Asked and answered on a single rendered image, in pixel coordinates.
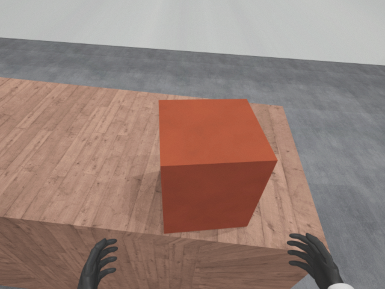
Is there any left robot hand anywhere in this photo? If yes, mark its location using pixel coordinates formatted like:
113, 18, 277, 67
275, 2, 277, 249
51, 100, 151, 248
77, 238, 118, 289

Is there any pedestal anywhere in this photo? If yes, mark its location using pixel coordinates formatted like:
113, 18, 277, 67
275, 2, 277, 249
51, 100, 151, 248
0, 77, 330, 289

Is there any right robot hand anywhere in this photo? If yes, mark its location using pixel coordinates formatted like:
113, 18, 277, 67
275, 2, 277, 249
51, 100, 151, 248
287, 233, 343, 289

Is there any carton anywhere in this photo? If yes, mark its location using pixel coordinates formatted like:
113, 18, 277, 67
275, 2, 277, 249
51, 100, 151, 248
159, 99, 278, 234

